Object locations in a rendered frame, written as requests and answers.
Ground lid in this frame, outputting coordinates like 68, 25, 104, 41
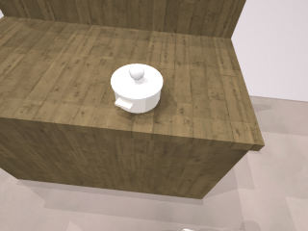
111, 64, 164, 101

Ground pot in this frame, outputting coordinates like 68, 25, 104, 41
115, 91, 161, 114

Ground knob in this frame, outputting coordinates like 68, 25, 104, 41
129, 64, 145, 80

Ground table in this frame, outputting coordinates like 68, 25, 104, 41
0, 0, 265, 199

